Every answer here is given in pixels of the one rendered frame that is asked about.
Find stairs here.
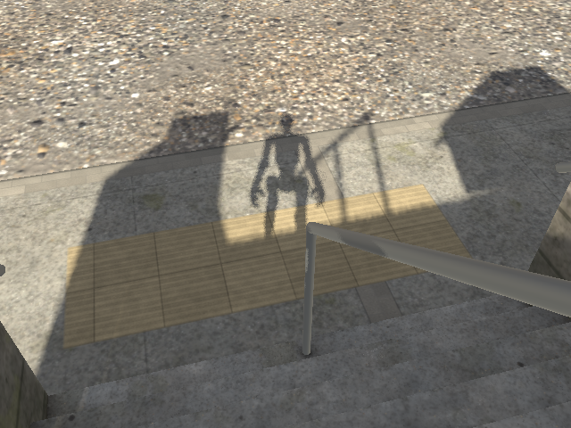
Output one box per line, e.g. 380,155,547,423
30,294,571,428

